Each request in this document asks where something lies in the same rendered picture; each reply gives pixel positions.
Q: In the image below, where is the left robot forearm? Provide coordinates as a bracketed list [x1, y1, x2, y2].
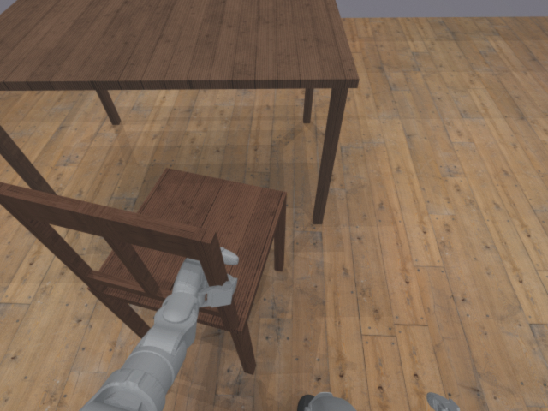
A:
[79, 292, 199, 411]

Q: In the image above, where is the chair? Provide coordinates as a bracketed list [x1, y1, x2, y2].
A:
[0, 168, 287, 375]

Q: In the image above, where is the left robot hand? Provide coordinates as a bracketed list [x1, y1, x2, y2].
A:
[172, 247, 239, 307]

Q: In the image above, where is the right robot hand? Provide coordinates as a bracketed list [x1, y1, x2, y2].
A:
[426, 392, 460, 411]

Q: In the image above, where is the right robot shin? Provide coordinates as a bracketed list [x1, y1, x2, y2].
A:
[310, 392, 333, 403]

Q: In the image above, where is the table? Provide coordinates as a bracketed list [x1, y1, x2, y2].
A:
[0, 0, 359, 224]

